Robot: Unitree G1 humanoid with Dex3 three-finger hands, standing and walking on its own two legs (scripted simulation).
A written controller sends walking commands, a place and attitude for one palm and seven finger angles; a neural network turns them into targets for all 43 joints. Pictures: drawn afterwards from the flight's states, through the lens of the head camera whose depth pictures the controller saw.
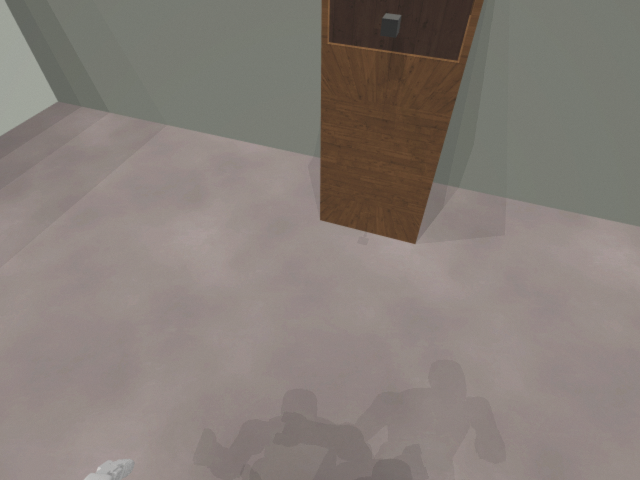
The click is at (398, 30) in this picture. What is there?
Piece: drawer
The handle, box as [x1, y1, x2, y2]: [380, 13, 401, 37]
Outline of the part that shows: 386,13 382,18 380,35 395,37 398,32 401,15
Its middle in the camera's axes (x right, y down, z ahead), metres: +0.19 -0.59 +1.06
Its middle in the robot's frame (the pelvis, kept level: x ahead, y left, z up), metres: +1.21 -0.13 +0.10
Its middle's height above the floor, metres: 0.87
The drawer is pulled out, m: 0.00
